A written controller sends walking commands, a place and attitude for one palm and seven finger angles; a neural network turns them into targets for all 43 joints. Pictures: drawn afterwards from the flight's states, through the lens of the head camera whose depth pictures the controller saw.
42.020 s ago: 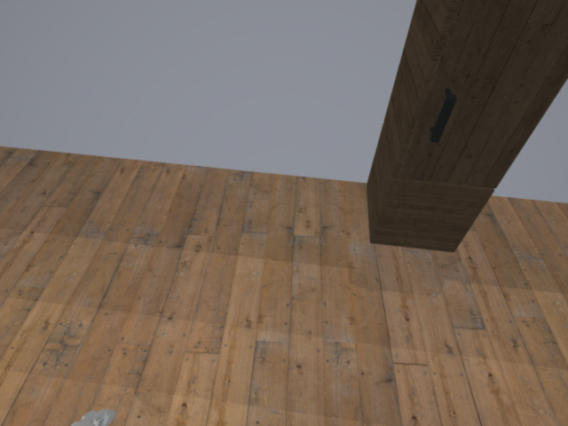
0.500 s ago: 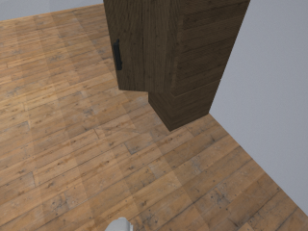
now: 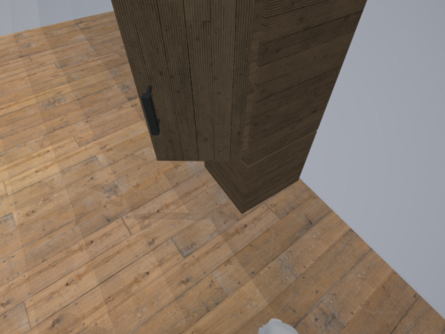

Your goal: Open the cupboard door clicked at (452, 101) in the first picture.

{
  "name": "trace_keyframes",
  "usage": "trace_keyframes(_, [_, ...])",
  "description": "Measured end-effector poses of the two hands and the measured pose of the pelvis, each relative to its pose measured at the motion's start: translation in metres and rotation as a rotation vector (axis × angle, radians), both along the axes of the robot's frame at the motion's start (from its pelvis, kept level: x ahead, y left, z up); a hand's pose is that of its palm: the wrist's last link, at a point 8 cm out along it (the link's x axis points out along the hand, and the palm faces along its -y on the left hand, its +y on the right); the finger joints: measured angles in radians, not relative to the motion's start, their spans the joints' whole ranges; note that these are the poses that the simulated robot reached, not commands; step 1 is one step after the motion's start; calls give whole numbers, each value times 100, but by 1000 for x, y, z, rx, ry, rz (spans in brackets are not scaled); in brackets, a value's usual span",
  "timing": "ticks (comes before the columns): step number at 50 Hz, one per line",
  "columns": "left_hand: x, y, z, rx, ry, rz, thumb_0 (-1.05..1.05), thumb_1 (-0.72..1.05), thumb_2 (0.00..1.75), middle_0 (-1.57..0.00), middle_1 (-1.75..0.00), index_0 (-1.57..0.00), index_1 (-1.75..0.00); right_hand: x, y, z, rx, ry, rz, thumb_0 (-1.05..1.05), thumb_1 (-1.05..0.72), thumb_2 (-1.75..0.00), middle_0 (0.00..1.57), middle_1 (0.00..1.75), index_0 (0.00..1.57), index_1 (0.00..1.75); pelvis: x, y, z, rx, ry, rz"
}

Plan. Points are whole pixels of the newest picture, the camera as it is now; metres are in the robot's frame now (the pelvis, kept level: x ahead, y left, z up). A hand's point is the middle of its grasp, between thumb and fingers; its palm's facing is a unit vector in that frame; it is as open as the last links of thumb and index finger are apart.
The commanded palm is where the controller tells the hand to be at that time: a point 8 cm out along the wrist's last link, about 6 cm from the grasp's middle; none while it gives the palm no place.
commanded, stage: take the last steps up to it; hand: left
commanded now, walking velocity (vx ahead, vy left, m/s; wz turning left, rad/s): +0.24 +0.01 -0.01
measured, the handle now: (152, 110) +0.73 +0.25 -0.07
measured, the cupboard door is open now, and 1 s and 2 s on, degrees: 56 56 56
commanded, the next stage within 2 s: come to a stop and stand still in 0.20 s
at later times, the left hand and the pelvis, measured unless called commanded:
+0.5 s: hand out of the picture +0.14 +0.15 -0.19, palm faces +0.08 -0.98 -0.18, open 7.2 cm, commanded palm none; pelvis +0.15 -0.02 -0.01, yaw +0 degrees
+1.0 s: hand (152, 320) +0.17 +0.16 -0.17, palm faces +0.05 -0.95 -0.32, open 7.3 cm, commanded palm none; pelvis +0.12 -0.06 -0.02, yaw +2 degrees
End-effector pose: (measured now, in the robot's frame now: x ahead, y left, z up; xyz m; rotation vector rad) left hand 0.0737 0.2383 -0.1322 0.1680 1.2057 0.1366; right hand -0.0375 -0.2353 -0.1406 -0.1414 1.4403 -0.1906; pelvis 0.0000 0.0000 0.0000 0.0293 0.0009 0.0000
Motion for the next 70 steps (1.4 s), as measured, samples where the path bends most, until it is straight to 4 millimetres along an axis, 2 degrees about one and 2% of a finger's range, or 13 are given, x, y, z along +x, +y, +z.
trace_keyframes(5, [81, -22, -1, 34, -83, -77, 0, 92, 90, -20, -30, -20, -30, -9, -10, -16, 47, 119, -71, 0, -92, -90, 20, 30, 20, 29, 43, -25, -14, 15, 1, -18])
trace_keyframes(8, [104, -38, 0, 32, -112, -76, 0, 92, 90, -20, -30, -20, -30, 8, -17, -19, 64, 152, -80, 1, -91, -90, 20, 30, 19, 29, 61, -34, -15, -5, -13, -4])
trace_keyframes(13, [98, -54, 2, 9, -57, -7, -1, 93, 90, -20, -30, -20, -30, 83, -29, -10, 54, 57, -42, 1, -91, -90, 20, 30, 19, 29, 90, -42, -2, -9, -16, 8])
trace_keyframes(22, [66, -41, -12, -8, 131, 78, -1, 94, 90, -20, -30, -20, -30, 233, -28, -1, 10, -183, 64, 1, -93, -90, 20, 30, 19, 29, 139, -31, -2, -27, -24, 3])
trace_keyframes(25, [60, -36, -27, -27, 189, 101, -1, 93, 90, -20, -30, -20, -30, 267, -21, -2, -16, -239, 88, 1, -93, -90, 20, 30, 19, 29, 154, -21, -11, -45, -31, 4])
trace_keyframes(29, [62, -33, -36, -33, 225, 109, 0, 92, 90, -20, -30, -20, -30, 290, -11, 1, -30, -261, 114, 1, -92, -90, 20, 30, 19, 29, 158, -17, -15, -20, -25, -11])
trace_keyframes(32, [67, -30, -34, -25, 233, 95, 0, 92, 90, -20, -30, -20, -30, 293, -9, -1, -30, -267, 117, 0, -91, -90, 20, 30, 20, 29, 150, -19, -14, -19, -13, -18])
trace_keyframes(36, [76, -26, -26, 14, 203, 70, 0, 91, 90, -20, -30, -20, -30, 278, -18, -7, -18, -254, 99, 0, -91, -90, 21, 30, 20, 29, 134, -27, -14, -29, 1, -27])
trace_keyframes(45, [82, -34, -8, 112, 30, 7, 0, 91, 90, -20, -30, -20, -30, 225, -81, -16, -33, -230, 76, 1, -90, -90, 21, 30, 20, 30, 112, -60, -22, -41, -22, 7])
trace_keyframes(51, [90, -35, 1, 125, -56, 24, 0, 91, 90, -20, -30, -21, -30, 219, -105, 0, -76, -250, 76, 1, -91, -90, 20, 30, 19, 29, 118, -64, -17, -43, -39, 34])
trace_keyframes(55, [91, -35, -4, 99, -60, 35, 0, 91, 90, -20, -30, -21, -30, 224, -96, 7, -80, -256, 104, 1, -91, -90, 20, 30, 19, 29, 121, -61, -15, -35, -38, 46])
trace_keyframes(60, [85, -33, -18, 49, -21, 61, 0, 91, 90, -20, -30, -21, -30, 226, -67, 9, -64, -251, 127, 1, -91, -90, 20, 30, 19, 29, 121, -50, -15, -31, -43, 35])
trace_keyframes(70, [51, -36, -25, -24, 76, 45, 0, 91, 90, -20, -30, -20, -30, 217, -17, 9, -11, -247, 112, 0, -92, -90, 21, 30, 20, 29, 109, -28, -9, -52, -34, 22])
